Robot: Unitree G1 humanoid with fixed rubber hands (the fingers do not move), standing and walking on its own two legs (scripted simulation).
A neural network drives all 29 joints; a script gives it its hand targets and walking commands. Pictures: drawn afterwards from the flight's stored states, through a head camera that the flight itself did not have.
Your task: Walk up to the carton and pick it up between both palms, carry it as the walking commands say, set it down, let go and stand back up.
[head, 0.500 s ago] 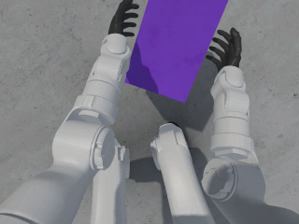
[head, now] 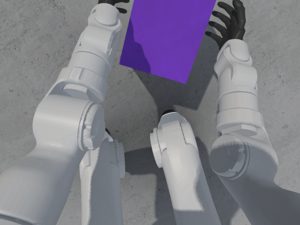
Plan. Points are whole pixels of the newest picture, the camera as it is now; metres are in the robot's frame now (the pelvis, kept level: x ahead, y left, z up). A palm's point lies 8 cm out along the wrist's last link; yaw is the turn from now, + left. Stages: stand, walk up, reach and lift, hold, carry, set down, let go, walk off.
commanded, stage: set down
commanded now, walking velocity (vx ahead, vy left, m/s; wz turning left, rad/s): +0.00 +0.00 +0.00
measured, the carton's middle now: (165, 23) +0.52 -0.15 -0.29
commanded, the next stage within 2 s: none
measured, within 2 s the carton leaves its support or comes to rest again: rests again in 1.04 s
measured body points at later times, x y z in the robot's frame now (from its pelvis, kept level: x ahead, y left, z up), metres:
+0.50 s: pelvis +0.01 +0.03 -0.02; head +0.39 -0.02 +0.22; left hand +0.57 -0.02 -0.23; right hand +0.45 -0.26 -0.21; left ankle +0.12 +0.15 -0.39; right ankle +0.12 -0.14 -0.39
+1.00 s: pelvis +0.01 +0.02 -0.02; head +0.39 -0.03 +0.21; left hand +0.57 -0.02 -0.24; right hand +0.45 -0.26 -0.23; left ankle +0.12 +0.15 -0.39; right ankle +0.12 -0.14 -0.39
